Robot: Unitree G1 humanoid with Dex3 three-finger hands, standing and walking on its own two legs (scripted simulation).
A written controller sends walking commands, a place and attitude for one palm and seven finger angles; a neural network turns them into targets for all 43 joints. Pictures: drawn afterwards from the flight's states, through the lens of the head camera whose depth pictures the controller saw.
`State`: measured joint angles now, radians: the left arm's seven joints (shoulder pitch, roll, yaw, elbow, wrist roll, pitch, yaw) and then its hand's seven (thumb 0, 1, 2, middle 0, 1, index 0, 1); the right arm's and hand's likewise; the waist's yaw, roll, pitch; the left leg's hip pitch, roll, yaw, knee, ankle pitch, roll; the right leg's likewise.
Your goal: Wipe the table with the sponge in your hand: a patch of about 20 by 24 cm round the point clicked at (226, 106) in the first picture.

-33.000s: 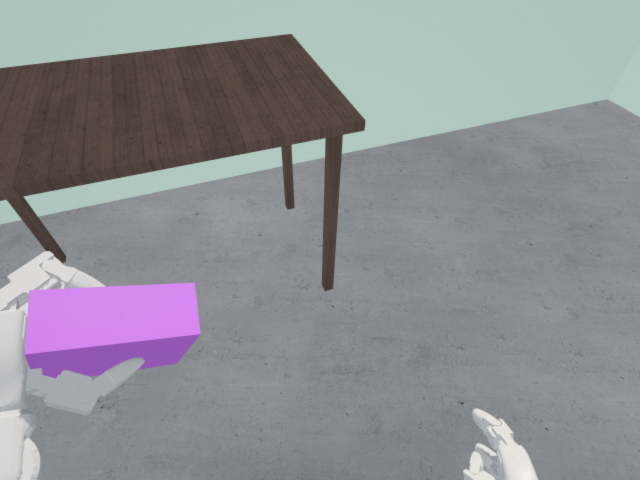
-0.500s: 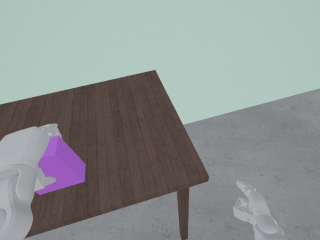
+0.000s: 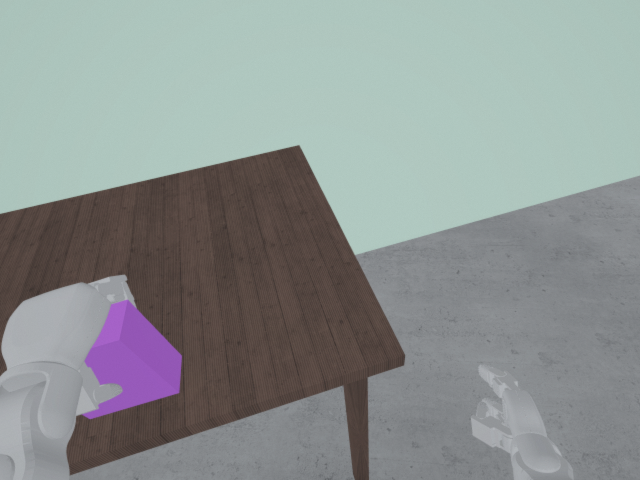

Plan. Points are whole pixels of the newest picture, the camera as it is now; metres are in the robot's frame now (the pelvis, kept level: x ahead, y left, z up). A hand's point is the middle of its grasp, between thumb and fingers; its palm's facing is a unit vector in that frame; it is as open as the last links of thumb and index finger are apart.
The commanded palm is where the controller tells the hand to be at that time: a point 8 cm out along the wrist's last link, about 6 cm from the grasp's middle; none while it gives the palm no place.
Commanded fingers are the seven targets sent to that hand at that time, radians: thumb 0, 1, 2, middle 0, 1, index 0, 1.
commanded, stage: bring the sponge back beside the body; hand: left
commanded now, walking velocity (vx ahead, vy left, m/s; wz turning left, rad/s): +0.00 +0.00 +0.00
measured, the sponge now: (118, 371) +0.19 +0.28 +0.08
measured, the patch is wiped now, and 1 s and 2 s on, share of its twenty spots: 1.00 1.00 1.00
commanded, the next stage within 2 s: step back with the hand held close in 0.46 s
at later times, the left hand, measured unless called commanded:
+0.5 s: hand (97, 350) +0.19 +0.28 +0.13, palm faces +0.08 -0.10 -0.99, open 9.6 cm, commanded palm +0.15 +0.28 +0.20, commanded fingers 0.00 0.10 1.30 -1.20 -1.60 -1.20 -1.60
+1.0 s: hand (92, 327) +0.19 +0.27 +0.17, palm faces +0.32 -0.82 -0.47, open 9.6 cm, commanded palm +0.14 +0.31 +0.20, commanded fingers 0.00 0.10 1.30 -1.20 -1.60 -1.20 -1.60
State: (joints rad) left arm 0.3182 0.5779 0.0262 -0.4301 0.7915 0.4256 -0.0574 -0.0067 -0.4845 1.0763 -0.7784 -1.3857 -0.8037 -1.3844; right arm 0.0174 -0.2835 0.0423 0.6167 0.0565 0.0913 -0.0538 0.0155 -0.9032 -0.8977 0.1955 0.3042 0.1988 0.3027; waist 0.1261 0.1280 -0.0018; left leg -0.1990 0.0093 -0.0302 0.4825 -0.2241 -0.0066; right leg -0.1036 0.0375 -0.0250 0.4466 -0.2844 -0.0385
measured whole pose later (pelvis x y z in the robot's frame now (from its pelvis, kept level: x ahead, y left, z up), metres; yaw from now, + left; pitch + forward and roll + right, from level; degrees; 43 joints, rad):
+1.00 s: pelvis -0.02 +0.03 -0.01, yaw +0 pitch +2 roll -2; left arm 0.52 0.46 0.39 -0.59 -0.09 -0.09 0.12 -0.01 -0.49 1.07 -0.78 -1.39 -0.80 -1.39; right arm 0.26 -0.25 0.00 0.58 0.04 0.06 -0.08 0.02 -0.90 -0.90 0.19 0.30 0.20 0.30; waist -0.03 0.03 -0.02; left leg -0.44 -0.01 -0.03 0.64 -0.25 0.02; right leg -0.33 0.02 -0.03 0.59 -0.30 0.00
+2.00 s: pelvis -0.18 +0.03 -0.01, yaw -2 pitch +2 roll -1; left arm 0.50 0.43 0.41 -0.65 -0.06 -0.14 0.13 -0.01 -0.49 1.07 -0.78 -1.39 -0.80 -1.39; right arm 0.17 -0.17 0.02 0.58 0.00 -0.09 -0.02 0.01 -0.90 -0.90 0.20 0.30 0.20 0.30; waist 0.03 -0.01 0.04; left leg -0.43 0.07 0.03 0.58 -0.18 -0.02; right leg -0.37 0.02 0.01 0.66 -0.34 0.03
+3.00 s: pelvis -0.39 +0.02 -0.01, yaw +1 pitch -2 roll -1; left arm 0.45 0.34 0.30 -0.53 -0.05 -0.12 0.11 -0.01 -0.49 1.07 -0.78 -1.39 -0.81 -1.39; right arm 0.23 -0.20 0.02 0.68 0.02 -0.05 -0.05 0.02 -0.90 -0.90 0.20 0.30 0.20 0.30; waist 0.03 0.02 0.00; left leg -0.46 0.05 0.02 0.92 -0.38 0.02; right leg -0.24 0.01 -0.07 0.52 -0.25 -0.03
